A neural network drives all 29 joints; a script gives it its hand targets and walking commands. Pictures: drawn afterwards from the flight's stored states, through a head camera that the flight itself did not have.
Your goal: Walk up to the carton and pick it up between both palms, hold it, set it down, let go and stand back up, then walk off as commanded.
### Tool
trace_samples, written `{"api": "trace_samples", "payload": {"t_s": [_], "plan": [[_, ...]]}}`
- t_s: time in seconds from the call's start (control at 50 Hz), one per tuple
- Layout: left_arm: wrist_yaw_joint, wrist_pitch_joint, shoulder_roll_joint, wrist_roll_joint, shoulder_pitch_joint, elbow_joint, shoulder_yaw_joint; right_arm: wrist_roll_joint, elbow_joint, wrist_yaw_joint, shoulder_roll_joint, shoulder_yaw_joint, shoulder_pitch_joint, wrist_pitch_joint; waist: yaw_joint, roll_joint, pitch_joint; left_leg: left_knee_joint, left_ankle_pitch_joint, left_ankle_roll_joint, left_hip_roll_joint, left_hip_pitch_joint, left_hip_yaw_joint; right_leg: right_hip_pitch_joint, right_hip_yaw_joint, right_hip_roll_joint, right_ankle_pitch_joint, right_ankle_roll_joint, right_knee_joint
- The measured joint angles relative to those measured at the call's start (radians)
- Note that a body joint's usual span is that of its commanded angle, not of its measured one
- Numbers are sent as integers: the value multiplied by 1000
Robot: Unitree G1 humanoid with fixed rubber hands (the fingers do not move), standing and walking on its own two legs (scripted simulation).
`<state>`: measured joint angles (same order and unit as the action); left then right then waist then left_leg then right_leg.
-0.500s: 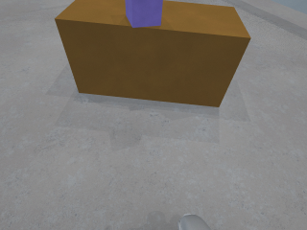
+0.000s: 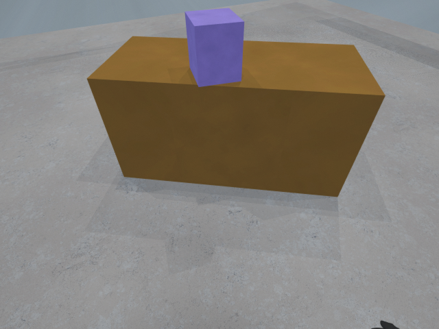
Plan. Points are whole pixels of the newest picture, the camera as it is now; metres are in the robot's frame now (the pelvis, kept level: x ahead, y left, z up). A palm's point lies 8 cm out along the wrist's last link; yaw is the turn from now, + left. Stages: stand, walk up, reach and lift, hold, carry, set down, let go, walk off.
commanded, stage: walk up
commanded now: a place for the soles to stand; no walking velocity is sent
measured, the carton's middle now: (213, 47) +1.25 +0.02 +0.03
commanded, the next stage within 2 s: none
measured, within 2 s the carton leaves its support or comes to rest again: neither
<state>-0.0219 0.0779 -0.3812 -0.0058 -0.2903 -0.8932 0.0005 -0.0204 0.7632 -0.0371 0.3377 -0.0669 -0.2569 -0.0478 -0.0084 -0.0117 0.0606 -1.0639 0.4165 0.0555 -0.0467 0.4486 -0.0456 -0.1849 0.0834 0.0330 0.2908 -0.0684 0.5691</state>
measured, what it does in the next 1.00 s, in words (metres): walks ahead: left foot, then right foot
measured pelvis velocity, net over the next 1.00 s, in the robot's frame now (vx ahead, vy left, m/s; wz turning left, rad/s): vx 0.29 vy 0.00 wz -0.06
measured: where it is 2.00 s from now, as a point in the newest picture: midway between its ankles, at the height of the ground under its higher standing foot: (217, 313)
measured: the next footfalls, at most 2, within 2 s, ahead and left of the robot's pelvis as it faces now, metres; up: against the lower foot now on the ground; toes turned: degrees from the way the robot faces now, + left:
left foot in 0.22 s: +0.23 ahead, +0.15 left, +0.00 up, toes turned +5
right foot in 0.84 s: +0.40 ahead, -0.08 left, +0.00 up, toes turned -3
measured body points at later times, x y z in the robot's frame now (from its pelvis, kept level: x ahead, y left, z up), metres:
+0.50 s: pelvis +0.18 +0.09 +0.00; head +0.21 +0.14 +0.45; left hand +0.25 +0.37 -0.15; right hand +0.23 -0.22 -0.07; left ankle +0.19 +0.15 -0.73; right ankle +0.20 -0.10 -0.64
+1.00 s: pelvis +0.29 +0.00 -0.01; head +0.29 -0.01 +0.44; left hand +0.36 +0.31 -0.12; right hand +0.35 -0.30 -0.13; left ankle +0.26 +0.14 -0.67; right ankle +0.36 -0.07 -0.73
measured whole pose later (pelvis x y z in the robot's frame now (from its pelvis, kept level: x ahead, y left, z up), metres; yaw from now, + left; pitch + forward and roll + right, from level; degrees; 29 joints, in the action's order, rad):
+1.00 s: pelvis +0.29 +0.00 -0.01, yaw -3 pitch -6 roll +3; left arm -0.02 0.07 -0.39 -0.01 -0.33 -0.87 0.00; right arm -0.02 0.76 -0.03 0.33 -0.07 -0.31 -0.01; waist -0.01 -0.02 0.11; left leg -1.06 0.48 0.02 -0.04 0.31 -0.07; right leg -0.32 0.02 0.02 0.27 -0.06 0.69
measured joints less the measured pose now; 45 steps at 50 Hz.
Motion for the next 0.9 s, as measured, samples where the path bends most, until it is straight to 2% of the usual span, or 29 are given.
{"api": "trace_samples", "payload": {"t_s": [0.1,0.2,0.24,0.28,0.32,0.38,0.48,0.64,0.72,0.82,0.86,0.9], "plan": [[-6,1,0,0,-31,-10,0,0,0,-12,0,0,9,1,0,1,9,137,-55,0,-37,33,0,62,-7,0,52,14,-20],[-8,1,0,0,-48,-9,0,0,-1,-13,1,0,22,-3,-1,3,13,314,-115,0,-46,16,1,73,-13,1,126,55,6],[-7,0,-1,0,-40,-2,0,0,0,-13,-9,0,28,-21,-1,-21,35,348,-207,-2,-29,-7,-19,45,-32,-21,161,62,108],[-7,-5,2,0,-36,10,0,0,0,-13,-18,0,21,-40,-1,-38,43,344,-167,-1,-16,-28,-40,-41,-82,-20,168,60,313],[-1,-6,1,0,-36,26,0,0,1,-13,-18,0,-7,-43,-1,-32,42,353,-128,3,-19,-59,-40,-117,-86,-12,174,60,473],[4,-6,-3,0,-36,43,0,0,0,-5,-19,0,-53,-43,0,-31,42,376,-101,6,-21,-114,-41,-201,-104,-12,117,60,569],[4,-16,-4,0,-35,68,0,0,0,2,-19,0,-96,-42,0,-32,52,387,-64,6,-18,-179,-42,-302,-135,-12,9,60,559],[4,-54,-4,0,-35,36,0,0,0,2,-19,0,-105,-36,1,-32,41,388,-5,6,13,-259,-54,-335,-135,-12,-63,60,499],[1,-56,-4,0,-35,29,0,0,0,2,-19,0,-91,-35,1,-32,27,388,20,0,19,-267,-71,-336,-131,-13,-63,60,402],[-10,-47,-4,0,-34,49,0,0,0,2,-19,0,-83,-25,1,-32,23,385,54,-30,18,-276,-93,-298,-87,-35,-4,53,166],[-9,-26,-4,0,-33,53,0,0,1,2,-18,0,-73,-12,2,-22,41,316,75,-33,1,-273,-90,-264,-75,-25,-80,35,121],[-6,-12,-4,0,-34,50,0,0,1,2,-18,0,-64,1,3,-19,61,170,74,-33,0,-241,-62,-248,-68,-18,-55,18,180]]}}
